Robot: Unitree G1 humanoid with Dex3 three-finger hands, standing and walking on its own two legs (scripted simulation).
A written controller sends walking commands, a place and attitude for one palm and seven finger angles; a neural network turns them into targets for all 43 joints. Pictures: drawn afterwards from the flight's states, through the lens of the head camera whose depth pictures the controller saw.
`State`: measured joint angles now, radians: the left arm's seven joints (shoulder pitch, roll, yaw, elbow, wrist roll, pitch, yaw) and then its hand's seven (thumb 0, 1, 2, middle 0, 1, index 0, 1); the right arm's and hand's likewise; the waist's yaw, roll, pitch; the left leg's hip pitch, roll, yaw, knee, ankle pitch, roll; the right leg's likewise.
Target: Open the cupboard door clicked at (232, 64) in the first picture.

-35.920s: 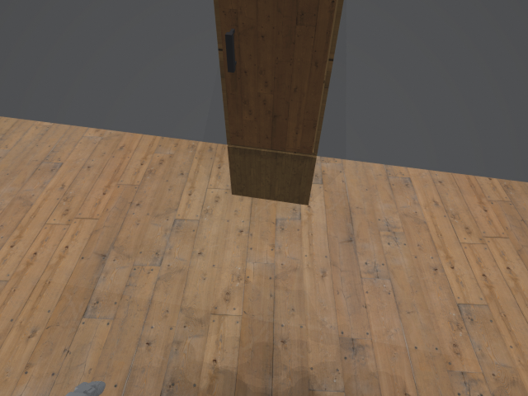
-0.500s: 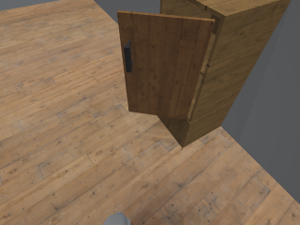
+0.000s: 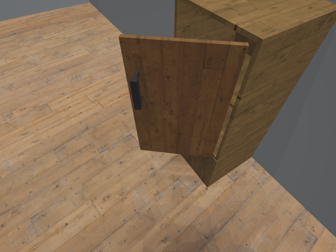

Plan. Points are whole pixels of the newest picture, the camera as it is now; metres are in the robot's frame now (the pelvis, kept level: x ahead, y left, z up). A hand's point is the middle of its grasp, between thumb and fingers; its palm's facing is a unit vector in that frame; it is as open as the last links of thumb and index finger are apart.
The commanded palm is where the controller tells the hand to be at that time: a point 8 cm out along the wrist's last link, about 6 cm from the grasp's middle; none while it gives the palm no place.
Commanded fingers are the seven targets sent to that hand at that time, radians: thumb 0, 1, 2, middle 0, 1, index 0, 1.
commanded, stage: come to a stop and stand still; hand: left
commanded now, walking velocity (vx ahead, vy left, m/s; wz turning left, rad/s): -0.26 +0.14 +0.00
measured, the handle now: (137, 90) +0.59 +0.14 +0.02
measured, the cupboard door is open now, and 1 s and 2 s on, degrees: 50 50 50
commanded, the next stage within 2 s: look again from close up in 0.96 s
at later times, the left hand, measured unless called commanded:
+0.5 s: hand out of the picture +0.03 +0.20 -0.17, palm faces +0.08 -0.97 -0.22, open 7.3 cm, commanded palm none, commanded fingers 0.00 0.90 0.90 -0.20 -0.30 -0.20 -0.30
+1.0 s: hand out of the picture -0.01 +0.16 -0.16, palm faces +0.02 -0.98 -0.22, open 7.4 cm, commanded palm none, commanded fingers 0.00 0.90 0.90 -0.20 -0.30 -0.20 -0.30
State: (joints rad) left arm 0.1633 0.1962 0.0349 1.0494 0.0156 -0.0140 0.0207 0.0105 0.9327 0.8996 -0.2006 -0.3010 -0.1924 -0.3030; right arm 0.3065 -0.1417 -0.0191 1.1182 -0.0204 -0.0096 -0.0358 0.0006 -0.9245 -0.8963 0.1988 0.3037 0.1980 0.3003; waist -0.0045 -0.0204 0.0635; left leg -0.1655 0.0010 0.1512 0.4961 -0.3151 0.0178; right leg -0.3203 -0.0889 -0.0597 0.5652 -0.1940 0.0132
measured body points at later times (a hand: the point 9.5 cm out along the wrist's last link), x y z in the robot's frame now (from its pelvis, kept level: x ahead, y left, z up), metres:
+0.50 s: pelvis -0.01 +0.01 +0.00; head +0.02 +0.02 +0.45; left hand +0.02 +0.25 -0.15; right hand +0.05 -0.22 -0.15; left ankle -0.01 +0.11 -0.73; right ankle -0.04 -0.11 -0.72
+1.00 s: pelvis -0.02 -0.02 +0.00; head -0.02 -0.03 +0.45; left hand -0.01 +0.21 -0.15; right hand -0.01 -0.24 -0.16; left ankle -0.01 +0.11 -0.73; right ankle -0.04 -0.12 -0.73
